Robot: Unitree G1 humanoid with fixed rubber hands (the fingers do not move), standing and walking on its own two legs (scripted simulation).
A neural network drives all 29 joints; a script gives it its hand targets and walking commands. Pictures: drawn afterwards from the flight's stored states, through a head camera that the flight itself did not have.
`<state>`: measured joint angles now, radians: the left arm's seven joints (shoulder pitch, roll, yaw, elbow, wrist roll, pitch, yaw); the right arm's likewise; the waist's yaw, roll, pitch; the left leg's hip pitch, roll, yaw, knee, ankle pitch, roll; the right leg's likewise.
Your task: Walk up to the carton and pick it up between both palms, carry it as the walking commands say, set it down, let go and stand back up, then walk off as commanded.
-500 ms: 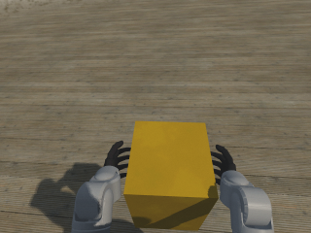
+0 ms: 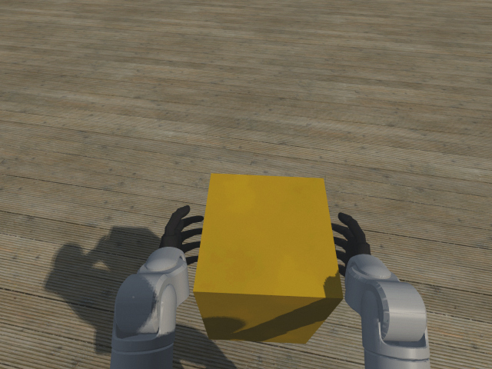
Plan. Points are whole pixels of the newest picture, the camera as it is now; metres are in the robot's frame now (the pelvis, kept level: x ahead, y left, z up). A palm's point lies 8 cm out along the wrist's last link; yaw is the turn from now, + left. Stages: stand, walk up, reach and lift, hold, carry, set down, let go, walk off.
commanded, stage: carry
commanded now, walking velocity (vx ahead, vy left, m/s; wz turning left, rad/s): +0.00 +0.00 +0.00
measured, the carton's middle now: (261, 264) +0.29 +0.01 +0.02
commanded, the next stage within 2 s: none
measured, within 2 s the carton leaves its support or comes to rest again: neither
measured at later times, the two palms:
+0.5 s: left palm (201, 232) +0.30 +0.11 +0.10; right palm (374, 242) +0.30 -0.16 +0.09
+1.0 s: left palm (210, 220) +0.33 +0.10 +0.09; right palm (374, 228) +0.33 -0.16 +0.09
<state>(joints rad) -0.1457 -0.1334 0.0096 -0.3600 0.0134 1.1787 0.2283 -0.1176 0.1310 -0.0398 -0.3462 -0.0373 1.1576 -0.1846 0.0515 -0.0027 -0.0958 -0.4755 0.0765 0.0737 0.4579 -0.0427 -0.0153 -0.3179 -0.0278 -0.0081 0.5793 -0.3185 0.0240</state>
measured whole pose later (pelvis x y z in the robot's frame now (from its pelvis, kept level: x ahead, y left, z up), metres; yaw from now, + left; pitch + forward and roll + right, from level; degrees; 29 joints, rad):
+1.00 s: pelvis +0.06 -0.03 +0.00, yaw +0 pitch +3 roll +0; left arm -0.16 -0.14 0.05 -0.29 0.03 1.13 0.19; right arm -0.17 0.14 -0.04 -0.27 -0.05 1.14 -0.20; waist 0.01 -0.02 -0.09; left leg -0.42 0.11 0.06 0.55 -0.18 -0.07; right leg -0.22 0.00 -0.02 0.58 -0.42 -0.01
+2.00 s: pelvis +0.04 -0.02 +0.00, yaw +0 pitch +2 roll +0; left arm -0.13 -0.13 0.03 -0.34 0.03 1.17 0.20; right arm -0.14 0.13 -0.03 -0.30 -0.04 1.16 -0.20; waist 0.01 0.01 -0.11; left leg -0.42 0.10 0.07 0.55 -0.16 -0.04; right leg -0.22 -0.01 -0.01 0.59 -0.40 0.00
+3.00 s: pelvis +0.04 +0.01 +0.01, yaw -25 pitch +5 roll -3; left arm -0.06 -0.13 0.00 -0.46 0.01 1.17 0.23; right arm -0.07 0.13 0.00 -0.38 0.01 1.12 -0.21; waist 0.00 -0.03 -0.11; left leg -0.38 0.17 0.24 0.59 -0.29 0.01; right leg -0.57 0.00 -0.09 1.08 -0.48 0.06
